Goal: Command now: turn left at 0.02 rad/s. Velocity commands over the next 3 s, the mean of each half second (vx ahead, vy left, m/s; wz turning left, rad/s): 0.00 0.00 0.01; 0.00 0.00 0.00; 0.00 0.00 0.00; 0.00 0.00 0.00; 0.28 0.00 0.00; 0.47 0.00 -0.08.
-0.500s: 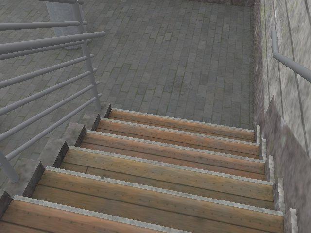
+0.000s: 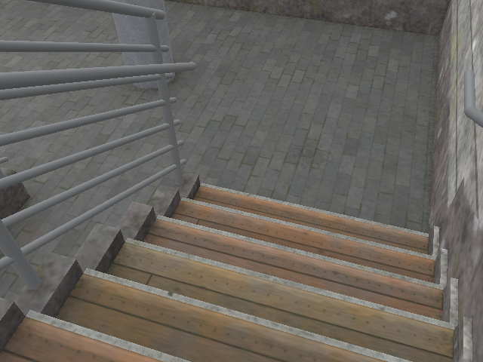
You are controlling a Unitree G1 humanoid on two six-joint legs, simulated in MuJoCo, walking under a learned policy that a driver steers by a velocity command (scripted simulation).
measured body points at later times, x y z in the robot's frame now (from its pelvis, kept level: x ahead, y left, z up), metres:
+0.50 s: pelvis +0.02 +0.04 +0.00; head +0.01 +0.04 +0.45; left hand -0.02 +0.26 -0.15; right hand +0.16 -0.16 -0.13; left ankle +0.04 +0.16 -0.59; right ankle +0.02 -0.07 -0.73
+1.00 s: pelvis +0.10 +0.10 -0.01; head +0.12 +0.11 +0.44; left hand +0.06 +0.35 -0.17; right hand +0.10 -0.14 -0.16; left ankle +0.17 +0.16 -0.74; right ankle +0.02 -0.04 -0.73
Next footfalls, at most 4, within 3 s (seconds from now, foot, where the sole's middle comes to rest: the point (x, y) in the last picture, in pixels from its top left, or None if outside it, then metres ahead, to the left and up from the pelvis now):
0.98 left None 0.21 0.16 -0.77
1.18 right None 0.14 -0.01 -0.77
2.36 left None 0.25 0.20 -0.77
2.74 right None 0.46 0.10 -0.93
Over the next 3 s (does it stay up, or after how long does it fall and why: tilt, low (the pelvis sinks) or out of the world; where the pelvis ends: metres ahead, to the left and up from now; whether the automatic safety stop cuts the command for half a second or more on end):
stays up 0.51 0.16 -0.21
